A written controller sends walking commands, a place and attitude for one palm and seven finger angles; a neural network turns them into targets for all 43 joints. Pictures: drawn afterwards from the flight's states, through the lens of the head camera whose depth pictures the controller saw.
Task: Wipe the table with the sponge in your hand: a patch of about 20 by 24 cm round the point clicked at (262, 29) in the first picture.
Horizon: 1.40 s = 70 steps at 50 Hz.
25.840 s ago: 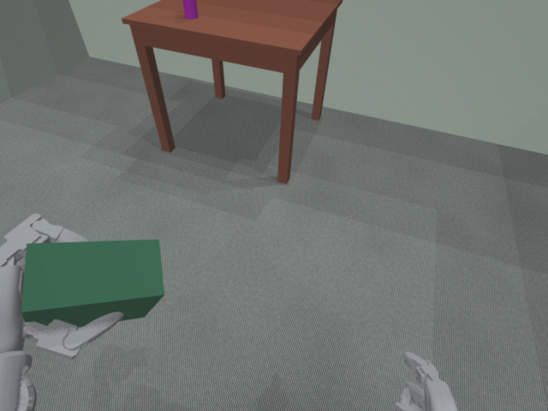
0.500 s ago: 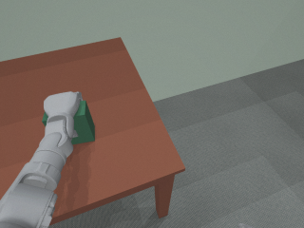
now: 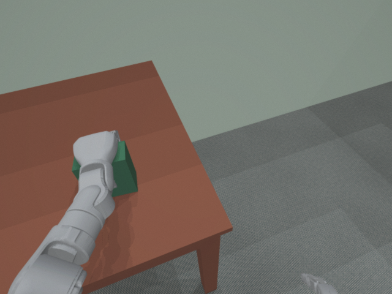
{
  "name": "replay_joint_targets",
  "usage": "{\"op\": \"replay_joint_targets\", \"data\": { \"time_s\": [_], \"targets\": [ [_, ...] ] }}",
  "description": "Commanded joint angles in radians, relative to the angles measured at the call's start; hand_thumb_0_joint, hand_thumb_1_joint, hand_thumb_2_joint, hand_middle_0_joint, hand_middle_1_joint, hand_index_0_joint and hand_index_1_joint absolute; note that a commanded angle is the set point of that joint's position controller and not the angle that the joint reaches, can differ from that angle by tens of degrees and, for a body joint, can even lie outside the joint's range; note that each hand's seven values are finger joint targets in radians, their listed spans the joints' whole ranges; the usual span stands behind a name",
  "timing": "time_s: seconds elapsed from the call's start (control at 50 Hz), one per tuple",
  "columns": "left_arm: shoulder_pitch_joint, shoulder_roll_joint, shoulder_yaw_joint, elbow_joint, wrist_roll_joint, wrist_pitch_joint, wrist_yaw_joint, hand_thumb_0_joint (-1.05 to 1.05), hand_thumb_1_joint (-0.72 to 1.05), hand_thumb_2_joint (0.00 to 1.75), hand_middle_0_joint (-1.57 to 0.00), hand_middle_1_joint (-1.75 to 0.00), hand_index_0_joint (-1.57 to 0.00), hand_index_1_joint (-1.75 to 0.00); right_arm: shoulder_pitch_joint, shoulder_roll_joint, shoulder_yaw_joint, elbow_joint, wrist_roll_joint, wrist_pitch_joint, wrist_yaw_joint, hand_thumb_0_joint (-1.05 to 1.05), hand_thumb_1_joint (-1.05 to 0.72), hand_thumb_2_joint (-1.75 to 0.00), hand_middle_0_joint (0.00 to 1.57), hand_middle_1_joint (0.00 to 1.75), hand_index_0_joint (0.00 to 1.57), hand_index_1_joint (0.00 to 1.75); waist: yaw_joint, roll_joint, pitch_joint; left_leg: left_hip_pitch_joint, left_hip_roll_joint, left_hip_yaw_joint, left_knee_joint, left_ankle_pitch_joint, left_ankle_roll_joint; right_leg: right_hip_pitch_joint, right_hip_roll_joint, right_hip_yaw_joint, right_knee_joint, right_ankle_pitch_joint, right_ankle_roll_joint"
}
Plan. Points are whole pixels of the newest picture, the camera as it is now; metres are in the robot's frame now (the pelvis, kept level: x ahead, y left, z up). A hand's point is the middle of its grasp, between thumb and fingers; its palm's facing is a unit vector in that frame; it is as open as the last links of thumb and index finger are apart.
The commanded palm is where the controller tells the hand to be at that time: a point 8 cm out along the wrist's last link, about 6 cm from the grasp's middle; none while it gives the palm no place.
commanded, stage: wipe back along the middle lane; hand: left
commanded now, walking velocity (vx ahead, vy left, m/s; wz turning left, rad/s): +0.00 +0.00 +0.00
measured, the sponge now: (110, 176) +0.38 +0.24 +0.00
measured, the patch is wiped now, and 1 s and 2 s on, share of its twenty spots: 0.55 0.75 0.80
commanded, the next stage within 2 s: slide across to the third lane in 1.50 s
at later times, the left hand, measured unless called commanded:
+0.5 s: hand (107, 176) +0.35 +0.22 +0.05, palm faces -0.03 -0.05 -1.00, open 10.2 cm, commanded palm +0.31 +0.21 +0.09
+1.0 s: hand (110, 197) +0.30 +0.20 +0.05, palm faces +0.03 -0.08 -1.00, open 10.2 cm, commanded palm +0.25 +0.19 +0.08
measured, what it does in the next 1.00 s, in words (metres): stands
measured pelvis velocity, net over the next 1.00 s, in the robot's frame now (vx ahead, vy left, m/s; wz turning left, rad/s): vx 0.00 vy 0.00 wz -0.02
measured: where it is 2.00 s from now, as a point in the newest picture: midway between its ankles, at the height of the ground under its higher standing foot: outside the picture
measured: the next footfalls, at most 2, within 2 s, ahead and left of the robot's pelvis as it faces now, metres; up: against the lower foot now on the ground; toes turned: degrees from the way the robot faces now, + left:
none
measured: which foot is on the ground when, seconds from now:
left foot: down 0.00-1.00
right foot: down 0.00-1.00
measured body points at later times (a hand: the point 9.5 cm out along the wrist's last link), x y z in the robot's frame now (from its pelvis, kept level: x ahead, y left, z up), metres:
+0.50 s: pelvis +0.00 -0.01 +0.00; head +0.01 -0.04 +0.45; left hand +0.35 +0.22 +0.10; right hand +0.18 -0.25 -0.11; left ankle -0.02 +0.09 -0.74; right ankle -0.06 -0.10 -0.74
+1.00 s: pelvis +0.00 +0.00 +0.00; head -0.01 -0.04 +0.45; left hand +0.29 +0.20 +0.10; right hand +0.22 -0.23 -0.10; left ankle -0.02 +0.09 -0.74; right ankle -0.06 -0.10 -0.74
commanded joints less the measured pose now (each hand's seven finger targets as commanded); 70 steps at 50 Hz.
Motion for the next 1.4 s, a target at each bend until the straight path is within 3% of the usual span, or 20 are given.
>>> {"op": "replay_joint_targets", "data": {
  "time_s": [0.0,0.06,0.16,0.22,0.44,0.48,0.54,0.62,0.74,0.82,0.84,0.9,0.94,0.96,1.14,1.16,1.24,1.28,1.34,1.38],
  "targets": [
    [-0.157,0.093,0.007,-0.149,-0.006,0.032,-0.013,0.0,0.1,1.3,-1.2,-1.6,-1.2,-1.6,-0.113,-0.134,-0.029,-0.146,0.005,-0.037,0.002,0.0,-0.9,-0.9,0.2,0.3,0.2,0.3,0.004,-0.115,-0.218,0.141,0.003,-0.018,-0.004,0.421,0.012,0.133,-0.011,0.031,-0.008,0.552,-0.023],
    [-0.139,0.129,0.034,-0.153,-0.013,0.059,-0.022,0.0,0.1,1.3,-1.2,-1.6,-1.2,-1.6,-0.125,-0.139,-0.026,-0.146,0.01,-0.033,-0.004,0.0,-0.9,-0.9,0.2,0.3,0.2,0.3,0.004,-0.144,-0.204,0.123,-0.002,-0.011,-0.015,0.369,0.016,0.151,-0.013,0.043,-0.016,0.53,-0.02],
    [-0.072,0.067,-0.022,-0.184,-0.014,0.069,-0.042,0.0,0.1,1.3,-1.2,-1.6,-1.2,-1.6,-0.14,-0.133,-0.021,-0.163,0.015,-0.037,-0.004,0.0,-0.9,-0.9,0.2,0.3,0.2,0.3,0.001,-0.13,-0.184,0.127,-0.004,-0.011,-0.017,0.347,0.016,0.133,-0.011,0.044,-0.015,0.5,-0.021],
    [-0.072,0.093,-0.004,-0.18,-0.017,0.073,-0.048,0.0,0.1,1.3,-1.2,-1.6,-1.2,-1.6,-0.148,-0.135,-0.017,-0.169,0.017,-0.037,-0.011,0.0,-0.9,-0.9,0.2,0.3,0.2,0.3,0.001,-0.154,-0.158,0.101,-0.008,-0.004,-0.022,0.298,0.018,0.13,-0.013,0.058,-0.028,0.48,-0.017],
    [0.007,0.089,0.006,-0.269,-0.019,0.082,-0.054,0.0,0.1,1.3,-1.2,-1.6,-1.2,-1.6,-0.177,-0.131,-0.015,-0.195,0.017,-0.042,-0.008,0.0,-0.9,-0.9,0.2,0.3,0.2,0.3,0.016,-0.132,-0.163,0.109,-0.008,-0.009,-0.023,0.295,0.015,0.133,-0.011,0.07,-0.018,0.456,-0.021],
    [0.035,0.033,-0.043,-0.297,-0.022,0.084,-0.055,0.0,0.1,1.3,-1.2,-1.6,-1.2,-1.6,-0.181,-0.124,-0.015,-0.203,0.016,-0.046,-0.001,0.0,-0.9,-0.9,0.2,0.3,0.2,0.3,0.014,-0.134,-0.16,0.122,-0.007,-0.008,-0.014,0.309,0.018,0.125,-0.01,0.059,-0.013,0.473,-0.021],
    [0.109,0.086,0.016,-0.321,-0.026,0.091,-0.05,0.0,0.1,1.3,-1.2,-1.6,-1.2,-1.6,-0.187,-0.132,-0.016,-0.205,0.014,-0.048,0.003,0.0,-0.9,-0.9,0.2,0.3,0.2,0.3,0.031,-0.148,-0.182,0.115,-0.007,-0.013,-0.012,0.331,0.014,0.156,-0.009,0.078,-0.001,0.518,-0.024],
    [0.197,0.004,-0.046,-0.398,-0.036,0.098,-0.047,0.0,0.1,1.3,-1.2,-1.6,-1.2,-1.6,-0.198,-0.121,-0.017,-0.219,0.015,-0.057,0.02,0.0,-0.9,-0.9,0.2,0.3,0.2,0.3,0.029,-0.161,-0.166,0.123,-0.003,-0.011,0.002,0.369,0.013,0.15,-0.01,0.065,0.015,0.574,-0.02],
    [0.277,0.019,-0.035,-0.497,-0.045,0.141,-0.042,0.0,0.1,1.3,-1.2,-1.6,-1.2,-1.6,-0.234,-0.119,-0.016,-0.232,0.02,-0.053,0.033,0.0,-0.9,-0.9,0.2,0.3,0.2,0.3,0.041,-0.163,-0.148,0.124,0.004,-0.018,-0.009,0.357,0.007,0.152,-0.008,0.065,0.021,0.537,-0.021],
    [0.286,-0.03,-0.088,-0.522,-0.043,0.162,-0.044,0.0,0.1,1.3,-1.2,-1.6,-1.2,-1.6,-0.255,-0.108,-0.01,-0.235,0.022,-0.053,0.035,0.0,-0.9,-0.9,0.2,0.3,0.2,0.3,0.041,-0.149,-0.122,0.139,0.005,-0.019,-0.012,0.339,0.009,0.125,-0.006,0.057,0.015,0.484,-0.022],
    [0.304,0.018,-0.04,-0.529,-0.043,0.167,-0.041,0.0,0.1,1.3,-1.2,-1.6,-1.2,-1.6,-0.261,-0.114,-0.012,-0.235,0.02,-0.051,0.035,0.0,-0.9,-0.9,0.2,0.3,0.2,0.3,0.051,-0.155,-0.132,0.137,0.006,-0.023,-0.017,0.334,0.006,0.136,-0.003,0.067,0.016,0.476,-0.025],
    [0.329,-0.047,-0.11,-0.551,-0.035,0.166,-0.046,0.0,0.1,1.3,-1.2,-1.6,-1.2,-1.6,-0.273,-0.103,-0.007,-0.24,0.021,-0.052,0.043,0.0,-0.9,-0.9,0.2,0.3,0.2,0.3,0.044,-0.158,-0.119,0.145,0.008,-0.025,-0.01,0.347,0.006,0.121,-0.004,0.056,0.026,0.478,-0.026],
    [0.385,-0.004,-0.063,-0.575,-0.037,0.164,-0.042,0.0,0.1,1.3,-1.2,-1.6,-1.2,-1.6,-0.281,-0.108,-0.01,-0.245,0.019,-0.052,0.048,0.0,-0.9,-0.9,0.2,0.3,0.2,0.3,0.061,-0.149,-0.139,0.144,0.008,-0.029,-0.01,0.356,0.003,0.138,-0.001,0.074,0.032,0.494,-0.03],
    [0.379,-0.046,-0.108,-0.594,-0.039,0.161,-0.043,0.0,0.1,1.3,-1.2,-1.6,-1.2,-1.6,-0.286,-0.098,-0.006,-0.247,0.02,-0.05,0.049,0.0,-0.9,-0.9,0.2,0.3,0.2,0.3,0.049,-0.152,-0.135,0.149,0.008,-0.023,-0.007,0.351,0.005,0.14,-0.005,0.062,0.033,0.493,-0.025],
    [0.383,-0.015,-0.098,-0.634,-0.019,0.193,-0.041,0.0,0.1,1.3,-1.2,-1.6,-1.2,-1.6,-0.327,-0.099,-0.001,-0.244,0.02,-0.045,0.052,0.0,-0.9,-0.9,0.2,0.3,0.2,0.3,0.06,-0.138,-0.078,0.136,0.01,-0.031,-0.034,0.254,0.004,0.098,0.004,0.083,0.011,0.344,-0.033],
    [0.364,-0.058,-0.144,-0.645,-0.019,0.193,-0.044,0.0,0.1,1.3,-1.2,-1.6,-1.2,-1.6,-0.328,-0.092,0.002,-0.248,0.021,-0.046,0.051,0.0,-0.9,-0.9,0.2,0.3,0.2,0.3,0.051,-0.13,-0.09,0.144,0.009,-0.028,-0.032,0.248,0.007,0.1,0.001,0.07,0.016,0.33,-0.03],
    [0.403,-0.004,-0.084,-0.639,-0.025,0.191,-0.046,0.0,0.1,1.3,-1.2,-1.6,-1.2,-1.6,-0.333,-0.098,0.0,-0.245,0.02,-0.049,0.047,0.0,-0.9,-0.9,0.2,0.3,0.2,0.3,0.067,-0.152,-0.082,0.129,0.005,-0.027,-0.035,0.229,0.008,0.114,0.002,0.098,0.005,0.333,-0.031],
    [0.392,-0.058,-0.141,-0.646,-0.025,0.185,-0.049,0.0,0.1,1.3,-1.2,-1.6,-1.2,-1.6,-0.336,-0.09,0.003,-0.247,0.021,-0.05,0.049,0.0,-0.9,-0.9,0.2,0.3,0.2,0.3,0.056,-0.152,-0.073,0.134,0.005,-0.023,-0.031,0.226,0.01,0.102,0.0,0.084,0.007,0.324,-0.028],
    [0.46,-0.003,-0.079,-0.661,-0.032,0.18,-0.046,0.0,0.1,1.3,-1.2,-1.6,-1.2,-1.6,-0.338,-0.096,0.0,-0.247,0.019,-0.054,0.05,0.0,-0.9,-0.9,0.2,0.3,0.2,0.3,0.073,-0.158,-0.085,0.127,0.003,-0.022,-0.033,0.228,0.01,0.129,0.003,0.108,0.002,0.346,-0.029],
    [0.455,-0.052,-0.131,-0.674,-0.035,0.176,-0.051,0.0,0.1,1.3,-1.2,-1.6,-1.2,-1.6,-0.339,-0.09,0.001,-0.25,0.021,-0.056,0.052,0.0,-0.9,-0.9,0.2,0.3,0.2,0.3,0.06,-0.173,-0.065,0.124,0.004,-0.017,-0.031,0.22,0.013,0.117,-0.002,0.1,0.0,0.34,-0.023]
  ]
}}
